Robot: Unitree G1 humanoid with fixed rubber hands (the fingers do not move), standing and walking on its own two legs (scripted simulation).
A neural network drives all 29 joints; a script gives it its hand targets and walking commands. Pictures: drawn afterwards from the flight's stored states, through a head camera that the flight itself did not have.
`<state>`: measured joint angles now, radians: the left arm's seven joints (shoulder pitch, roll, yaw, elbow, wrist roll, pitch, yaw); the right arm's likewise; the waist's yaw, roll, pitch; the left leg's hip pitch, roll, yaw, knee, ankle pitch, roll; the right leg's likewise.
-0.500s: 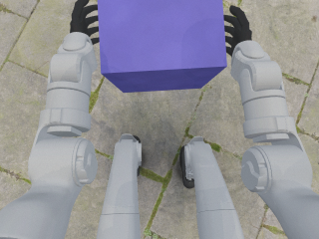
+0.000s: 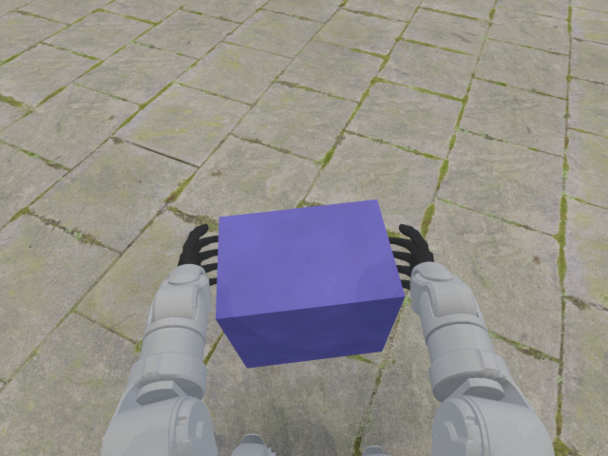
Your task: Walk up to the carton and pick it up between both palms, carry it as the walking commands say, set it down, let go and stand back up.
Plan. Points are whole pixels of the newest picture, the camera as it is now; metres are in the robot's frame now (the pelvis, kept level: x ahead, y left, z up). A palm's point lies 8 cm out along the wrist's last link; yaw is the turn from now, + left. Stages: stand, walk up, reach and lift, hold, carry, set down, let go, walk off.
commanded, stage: reach and lift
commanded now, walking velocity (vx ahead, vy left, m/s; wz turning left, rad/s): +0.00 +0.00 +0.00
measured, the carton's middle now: (307, 289) +0.39 +0.02 -0.07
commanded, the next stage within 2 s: hold in 1.96 s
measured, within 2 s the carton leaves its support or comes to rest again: neither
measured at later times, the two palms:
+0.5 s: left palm (191, 262) +0.36 +0.17 +0.07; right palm (453, 267) +0.35 -0.15 +0.07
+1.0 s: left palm (179, 241) +0.35 +0.17 +0.13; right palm (471, 258) +0.33 -0.15 +0.12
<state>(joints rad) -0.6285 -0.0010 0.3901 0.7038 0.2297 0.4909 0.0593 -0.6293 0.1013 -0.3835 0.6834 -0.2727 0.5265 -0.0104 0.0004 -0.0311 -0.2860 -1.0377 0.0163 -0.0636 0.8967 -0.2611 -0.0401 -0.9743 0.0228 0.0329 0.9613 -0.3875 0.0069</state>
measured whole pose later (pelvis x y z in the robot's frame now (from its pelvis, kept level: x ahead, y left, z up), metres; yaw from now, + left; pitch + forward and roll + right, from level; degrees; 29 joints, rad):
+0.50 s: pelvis +0.03 -0.01 +0.05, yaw +1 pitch +10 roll +1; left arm -0.45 -0.04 0.28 0.60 0.23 0.57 0.07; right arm -0.41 0.15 -0.38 0.51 -0.27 0.61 0.01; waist 0.00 -0.04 -0.22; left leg -0.57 0.02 -0.06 0.59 -0.19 -0.04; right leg -0.52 0.01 0.03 0.67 -0.33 0.00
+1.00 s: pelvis +0.02 +0.00 +0.06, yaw +1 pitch +3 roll +1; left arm -0.50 -0.05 0.26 0.54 0.23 0.72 0.08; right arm -0.39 0.15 -0.38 0.43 -0.27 0.70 0.03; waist 0.00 -0.05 -0.19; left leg -0.40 0.01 -0.06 0.51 -0.16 -0.04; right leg -0.34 0.00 0.03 0.59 -0.30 0.00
